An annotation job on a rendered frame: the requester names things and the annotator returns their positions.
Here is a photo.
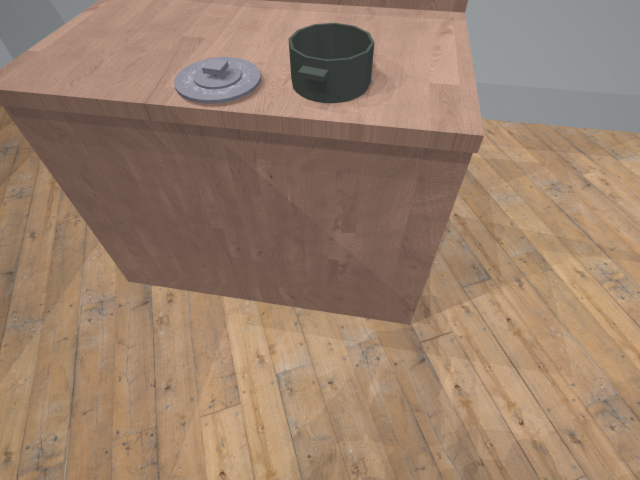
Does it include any pot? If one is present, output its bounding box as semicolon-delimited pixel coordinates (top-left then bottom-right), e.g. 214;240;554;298
289;23;375;103

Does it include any lid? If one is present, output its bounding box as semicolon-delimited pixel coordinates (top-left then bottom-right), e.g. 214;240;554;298
174;57;261;104

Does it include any knob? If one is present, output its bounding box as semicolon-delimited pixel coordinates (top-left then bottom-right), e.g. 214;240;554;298
202;59;229;76

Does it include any table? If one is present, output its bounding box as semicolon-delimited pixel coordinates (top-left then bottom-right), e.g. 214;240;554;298
0;0;484;325

